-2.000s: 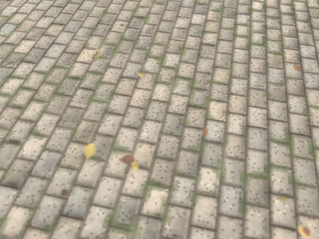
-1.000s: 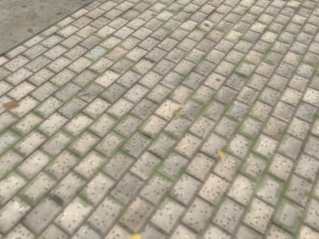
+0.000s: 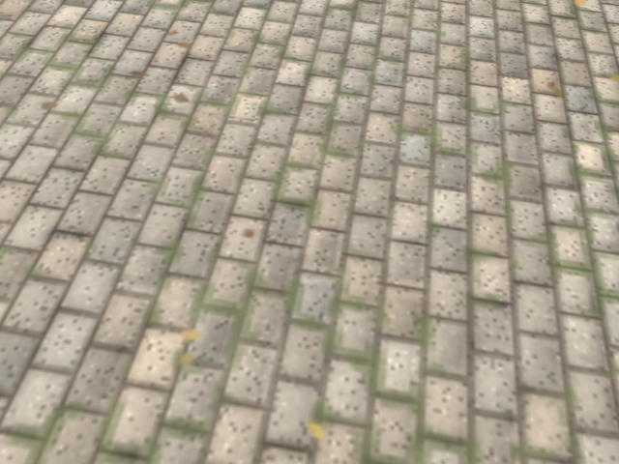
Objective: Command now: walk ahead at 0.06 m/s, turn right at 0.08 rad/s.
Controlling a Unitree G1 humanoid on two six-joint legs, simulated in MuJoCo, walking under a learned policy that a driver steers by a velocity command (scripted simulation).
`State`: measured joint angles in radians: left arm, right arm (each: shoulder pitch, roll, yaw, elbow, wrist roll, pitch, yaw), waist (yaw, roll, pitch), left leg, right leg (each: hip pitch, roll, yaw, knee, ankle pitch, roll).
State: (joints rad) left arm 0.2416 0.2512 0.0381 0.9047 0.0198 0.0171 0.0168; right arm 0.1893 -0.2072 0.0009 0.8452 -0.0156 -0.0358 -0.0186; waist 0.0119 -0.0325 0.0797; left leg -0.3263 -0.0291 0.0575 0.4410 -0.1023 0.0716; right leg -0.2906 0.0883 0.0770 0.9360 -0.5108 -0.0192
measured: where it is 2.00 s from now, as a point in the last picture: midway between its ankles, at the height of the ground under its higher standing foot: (307, 376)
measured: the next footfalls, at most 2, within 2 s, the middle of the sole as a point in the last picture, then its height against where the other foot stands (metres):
right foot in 0.18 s outside the picture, level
right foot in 1.52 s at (332, 438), level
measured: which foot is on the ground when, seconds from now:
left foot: down 0.00-1.00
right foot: up 0.00-0.16, down 0.18-1.00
